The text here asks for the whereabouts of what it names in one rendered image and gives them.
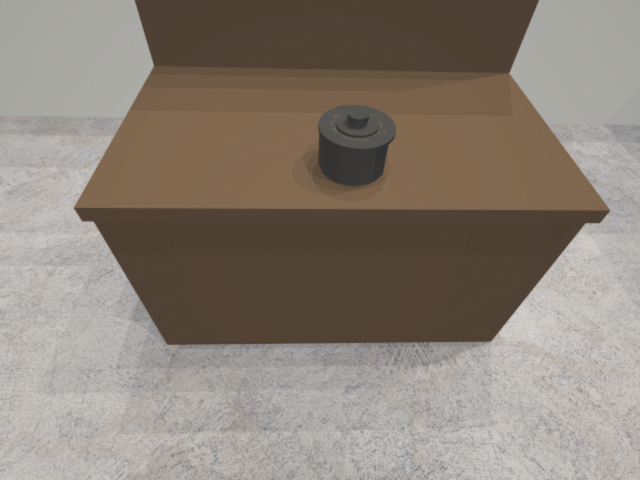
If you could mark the knob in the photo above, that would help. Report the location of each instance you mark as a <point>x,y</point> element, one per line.
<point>358,116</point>

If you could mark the pot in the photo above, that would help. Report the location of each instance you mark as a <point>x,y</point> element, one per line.
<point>348,167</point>

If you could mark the table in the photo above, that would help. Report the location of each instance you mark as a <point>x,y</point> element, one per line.
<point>211,198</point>

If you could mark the lid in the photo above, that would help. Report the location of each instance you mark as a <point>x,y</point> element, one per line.
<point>377,133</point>

